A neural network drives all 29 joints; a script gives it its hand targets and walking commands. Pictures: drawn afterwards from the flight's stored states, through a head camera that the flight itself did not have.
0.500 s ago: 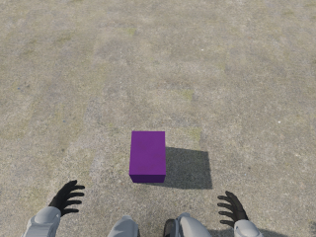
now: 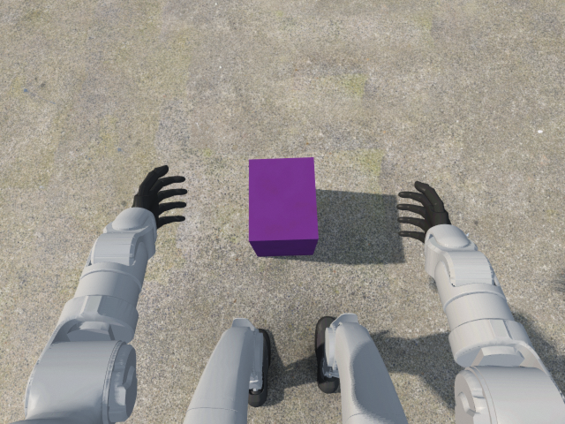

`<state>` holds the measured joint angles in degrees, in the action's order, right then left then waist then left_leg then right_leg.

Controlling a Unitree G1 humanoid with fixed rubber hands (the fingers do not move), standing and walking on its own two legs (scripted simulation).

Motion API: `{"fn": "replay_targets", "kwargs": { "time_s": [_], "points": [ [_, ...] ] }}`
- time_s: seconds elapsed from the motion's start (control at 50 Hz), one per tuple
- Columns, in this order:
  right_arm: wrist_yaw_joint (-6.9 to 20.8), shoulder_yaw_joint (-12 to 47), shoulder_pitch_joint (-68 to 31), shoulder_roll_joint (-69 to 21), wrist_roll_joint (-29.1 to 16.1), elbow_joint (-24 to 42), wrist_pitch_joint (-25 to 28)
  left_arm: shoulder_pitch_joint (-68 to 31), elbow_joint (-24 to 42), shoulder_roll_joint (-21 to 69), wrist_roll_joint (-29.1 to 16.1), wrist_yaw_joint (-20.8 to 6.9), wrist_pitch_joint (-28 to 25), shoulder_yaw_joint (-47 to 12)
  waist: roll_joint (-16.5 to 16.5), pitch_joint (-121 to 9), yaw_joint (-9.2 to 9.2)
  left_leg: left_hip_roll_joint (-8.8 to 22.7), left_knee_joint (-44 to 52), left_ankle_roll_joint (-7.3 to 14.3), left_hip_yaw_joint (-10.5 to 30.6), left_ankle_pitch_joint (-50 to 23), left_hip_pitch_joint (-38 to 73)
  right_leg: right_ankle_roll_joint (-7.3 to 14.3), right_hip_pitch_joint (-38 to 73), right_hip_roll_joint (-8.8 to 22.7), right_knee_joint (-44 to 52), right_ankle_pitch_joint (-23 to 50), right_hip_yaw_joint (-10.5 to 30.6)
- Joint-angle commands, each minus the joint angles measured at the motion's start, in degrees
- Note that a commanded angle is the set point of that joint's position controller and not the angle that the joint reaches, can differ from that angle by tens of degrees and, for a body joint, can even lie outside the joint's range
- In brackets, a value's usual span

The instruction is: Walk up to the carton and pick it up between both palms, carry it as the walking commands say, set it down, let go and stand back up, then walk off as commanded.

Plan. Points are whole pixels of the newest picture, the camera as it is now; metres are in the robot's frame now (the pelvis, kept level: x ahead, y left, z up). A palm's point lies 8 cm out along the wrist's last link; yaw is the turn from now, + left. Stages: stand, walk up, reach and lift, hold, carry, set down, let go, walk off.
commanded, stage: reach and lift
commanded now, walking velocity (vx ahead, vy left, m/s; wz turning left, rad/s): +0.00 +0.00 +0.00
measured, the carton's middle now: (283, 210) +0.55 +0.04 -0.56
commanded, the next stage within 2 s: none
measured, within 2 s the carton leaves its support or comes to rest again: neither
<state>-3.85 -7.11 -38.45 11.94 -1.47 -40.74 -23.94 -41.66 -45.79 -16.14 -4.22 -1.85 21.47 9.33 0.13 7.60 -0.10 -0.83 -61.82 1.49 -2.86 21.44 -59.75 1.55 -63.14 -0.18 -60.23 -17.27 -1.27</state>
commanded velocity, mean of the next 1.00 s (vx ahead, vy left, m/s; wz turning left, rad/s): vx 0.00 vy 0.00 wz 0.00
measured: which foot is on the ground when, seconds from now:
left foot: down 0.00-1.00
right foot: down 0.00-1.00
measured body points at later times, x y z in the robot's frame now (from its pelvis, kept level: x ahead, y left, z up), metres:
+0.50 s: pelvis +0.05 -0.01 -0.01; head +0.33 +0.00 +0.34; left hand +0.53 +0.20 -0.12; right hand +0.55 -0.15 -0.12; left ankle +0.08 +0.11 -0.65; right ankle +0.12 -0.10 -0.65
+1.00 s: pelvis +0.02 +0.00 -0.08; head +0.36 +0.01 +0.22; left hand +0.55 +0.19 -0.22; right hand +0.57 -0.15 -0.22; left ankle +0.08 +0.11 -0.65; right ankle +0.12 -0.10 -0.65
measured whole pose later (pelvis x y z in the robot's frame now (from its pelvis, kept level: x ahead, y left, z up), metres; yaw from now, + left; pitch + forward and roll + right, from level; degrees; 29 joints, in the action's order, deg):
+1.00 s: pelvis +0.02 +0.00 -0.08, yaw +2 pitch +48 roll +1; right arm -3.9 -21.6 -71.1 11.2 7.4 -55.1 -6.8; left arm -70.6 -55.6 -10.3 5.2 4.3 6.3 20.7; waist -0.1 -0.1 -0.3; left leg -2.2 -76.0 1.0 -0.9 24.9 -98.6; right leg 1.1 -101.1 -0.9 -73.8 -20.3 -0.5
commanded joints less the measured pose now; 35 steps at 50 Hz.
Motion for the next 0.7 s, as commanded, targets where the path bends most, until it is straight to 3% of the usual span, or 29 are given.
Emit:
{"fn": "replay_targets", "kwargs": {
  "time_s": [0.0,0.04,0.06,0.08,0.1,0.12,0.14,0.16,0.18,0.22,0.24,0.26,0.28,0.3,0.32,0.4,0.42,0.44,0.46,0.48,0.52,0.54,0.56,0.58,0.6,0.62,0.64,0.66,0.68],
  "points": [
    [0.39,-3.86,-17.73,5.70,2.30,2.21,2.99,-10.90,0.77,-5.87,1.78,2.56,-3.00,3.75,-0.06,-43.68,-1.60,0.08,10.62,-1.24,6.94,3.85,12.03,-2.49,16.41,-2.37,3.19,-5.80,-0.33],
    [-0.04,-1.43,-20.58,3.90,-0.12,-0.14,4.15,-20.00,3.18,-3.74,2.18,2.45,-4.40,3.28,1.08,-37.95,-1.66,-0.43,10.74,-1.27,4.37,7.52,3.78,-1.45,18.00,-1.39,7.01,-11.19,1.79],
    [0.06,-1.72,-22.19,3.41,0.79,-2.11,5.42,-16.92,-2.53,-4.66,3.27,2.51,-5.46,4.65,-2.75,-33.23,-1.77,-0.41,10.91,-0.25,4.36,8.85,-0.54,-2.17,15.19,-2.07,6.52,-13.07,1.02],
    [-0.54,-4.24,-18.63,1.83,0.66,-3.96,5.98,-17.35,-0.91,-3.79,3.89,2.39,-6.83,3.76,1.49,-36.71,-0.51,-0.31,11.09,-1.14,3.89,4.97,-1.22,-2.01,18.32,-2.23,6.13,-5.54,2.19],
    [-0.12,-5.11,-18.99,2.12,2.23,-6.52,7.32,-15.64,-4.07,-5.78,3.78,2.95,-7.81,5.05,-1.79,-43.99,0.17,0.43,10.67,-1.03,7.23,2.06,1.73,-2.58,14.88,-2.11,2.17,-2.56,-0.08],
    [-0.36,-5.78,-16.60,2.22,2.13,-1.31,9.56,-15.50,4.67,-3.67,6.26,3.72,-10.38,7.29,1.60,-51.09,-2.34,-1.89,7.58,-2.87,3.18,-10.22,3.38,-1.92,20.08,-2.61,3.23,8.85,1.86],
    [-0.73,-5.67,-14.46,0.17,0.83,-1.68,11.06,-18.31,6.83,-7.31,5.90,3.02,-12.30,6.67,2.64,-56.70,0.85,-1.07,6.49,-2.47,4.54,-11.85,6.16,-2.16,22.23,-2.40,2.16,13.32,2.54],
    [-0.97,-7.01,-16.70,1.97,0.98,-2.26,12.88,-17.38,7.13,-4.44,5.42,3.71,-14.25,7.89,3.72,-58.35,-2.59,-1.75,5.55,-4.05,3.62,-18.82,3.87,-1.62,22.37,-2.35,1.70,19.99,3.32],
    [-0.95,-4.49,-25.19,-1.31,-0.76,5.37,14.99,-20.22,6.47,-4.14,3.79,2.90,-15.28,6.97,-0.35,-62.90,-0.90,-2.40,4.51,-3.03,5.06,-22.86,2.12,-2.36,24.10,-2.80,-0.20,26.88,3.61],
    [-2.23,-5.38,-24.83,0.38,-0.41,3.09,16.38,-23.69,8.13,-1.23,1.67,1.91,-16.15,4.55,1.40,-66.57,3.49,-2.39,4.68,-3.09,3.90,-23.26,-4.88,-2.88,31.75,-2.58,-0.72,34.86,5.00],
    [-2.78,-3.53,-26.33,-2.03,-0.36,3.69,16.43,-21.23,4.39,-1.26,1.21,1.94,-16.49,5.99,-1.60,-69.65,-1.12,-3.51,3.79,-3.23,3.16,-23.92,-9.45,-2.16,39.25,-1.51,-1.29,39.42,7.04],
    [-3.18,-5.53,-15.43,-2.19,2.13,4.25,16.95,-13.97,2.76,-1.16,2.80,2.23,-17.63,5.14,-3.88,-65.06,2.75,-3.59,5.84,-1.40,4.40,-26.90,-8.11,-3.53,36.87,-2.28,0.14,40.67,6.41],
    [-3.00,-6.64,-22.46,-0.10,1.57,2.65,17.27,-15.52,-1.35,-1.61,3.79,2.18,-17.82,6.79,2.13,-66.52,-2.93,-3.66,5.49,-1.78,3.66,-26.47,-10.31,-3.23,34.49,-1.84,0.24,39.66,7.82],
    [-2.67,-6.88,-23.48,-1.55,1.78,-0.70,17.30,-18.10,0.31,-2.12,3.86,2.65,-18.75,7.90,0.86,-63.80,-5.08,-3.95,6.74,-2.40,3.13,-23.30,-15.50,-2.36,36.72,-1.15,1.02,39.04,8.77],
    [-2.58,-4.33,-27.62,-5.24,0.30,1.29,17.94,-23.10,0.25,-2.05,2.26,2.30,-19.47,6.82,-1.76,-64.52,-1.78,-3.24,8.06,-1.25,3.77,-20.69,-14.86,-2.96,37.16,-1.33,-0.36,36.42,6.39],
    [-3.34,-8.65,-30.52,-1.20,4.19,-0.72,19.54,-26.21,-4.77,-2.50,4.09,3.19,-19.59,9.43,-5.02,-62.59,-0.02,-3.73,7.10,-0.81,5.60,-25.56,-14.67,-3.81,26.89,-1.78,-1.01,36.61,6.04],
    [-3.61,-8.70,-27.19,0.10,6.24,-4.47,19.20,-25.41,-2.53,-1.00,4.83,2.56,-19.93,9.15,-2.57,-65.07,1.31,-3.38,6.46,-2.53,3.96,-24.78,-15.44,-2.67,31.05,-1.82,-0.03,39.64,6.73],
    [-3.21,-9.98,-33.82,-0.97,5.59,-1.70,18.72,-29.19,-2.73,-3.92,4.14,3.15,-19.23,9.36,-3.82,-68.34,-0.79,-4.70,5.98,-2.46,4.48,-24.00,-13.93,-3.54,28.28,-2.84,-1.61,35.62,5.55],
    [-2.89,-10.21,-31.82,-3.39,5.55,-4.04,18.89,-29.54,-1.42,-1.31,4.74,3.24,-19.98,8.10,1.26,-65.87,-0.90,-4.05,7.28,-2.95,4.64,-26.59,-13.28,-3.08,27.83,-1.92,-0.19,36.03,6.15],
    [-2.85,-12.55,-27.67,0.97,7.66,-4.53,19.17,-27.38,-3.29,-2.90,5.49,3.72,-19.75,9.95,-2.14,-65.88,1.89,-3.61,6.16,-2.59,5.55,-28.10,-9.81,-3.24,20.08,-1.98,0.27,33.42,4.88],
    [-2.15,-15.85,-27.75,2.32,10.23,-10.38,19.28,-29.33,-4.62,-1.43,6.93,3.81,-19.32,9.50,1.93,-63.67,3.38,-2.39,3.77,-3.17,4.91,-26.92,-3.09,-2.39,10.62,-3.18,1.11,26.97,1.83],
    [-1.62,-13.52,-27.96,-3.16,7.34,-13.59,18.61,-29.79,-7.64,-0.12,7.24,2.86,-18.87,9.66,3.27,-57.39,3.01,-2.59,6.50,-3.31,4.46,-23.21,-5.53,-1.53,11.64,-2.93,3.31,26.25,2.45],
    [-0.98,-12.91,-33.10,-2.67,7.79,-6.41,19.24,-34.33,1.19,2.23,7.89,2.50,-19.44,8.24,2.68,-59.76,-1.91,-3.71,4.82,-2.79,2.23,-19.49,-7.59,-1.88,11.98,-2.83,2.80,21.60,3.34],
    [-0.20,-12.82,-34.28,-4.66,7.27,-7.76,19.22,-34.57,-2.76,1.12,8.37,2.72,-19.11,9.99,-0.46,-62.78,-0.92,-3.34,7.72,-1.76,3.60,-19.81,-6.13,-2.77,14.53,-2.64,2.50,22.64,2.00],
    [-0.34,-14.73,-36.51,0.74,7.54,-0.83,20.05,-31.74,-1.77,1.46,9.15,3.11,-18.82,9.87,3.91,-67.78,-0.57,-3.80,4.86,-2.40,4.21,-24.00,-2.39,-2.79,13.46,-2.75,1.26,23.24,1.96],
    [-0.36,-14.36,-37.94,2.88,7.63,3.93,20.12,-33.56,5.27,-2.35,10.18,3.44,-19.53,11.97,2.12,-72.44,-3.63,-3.40,5.02,-3.01,2.26,-27.47,0.56,-2.75,16.62,-3.21,1.69,27.52,1.92],
    [-0.55,-14.48,-36.79,1.66,7.56,0.65,20.23,-35.65,4.36,-2.08,9.07,3.77,-18.79,12.62,-1.23,-73.87,1.27,-3.01,4.10,-3.75,3.60,-29.16,-5.49,-2.49,18.66,-3.09,0.71,31.88,1.92],
    [-0.36,-13.58,-36.22,-1.37,6.75,-3.00,19.14,-35.56,2.81,0.64,9.01,3.70,-17.90,11.47,2.22,-68.16,-3.76,-4.64,5.73,-3.68,1.76,-24.09,-6.95,-2.44,19.24,-3.04,1.11,27.57,3.31],
    [0.45,-16.09,-39.18,0.51,8.91,-6.86,18.41,-36.68,-1.82,3.81,8.09,3.63,-16.71,9.56,1.48,-61.93,1.58,-4.07,6.81,-3.60,3.16,-18.07,-9.43,-2.59,12.96,-3.92,0.31,20.11,1.05]
  ]
}}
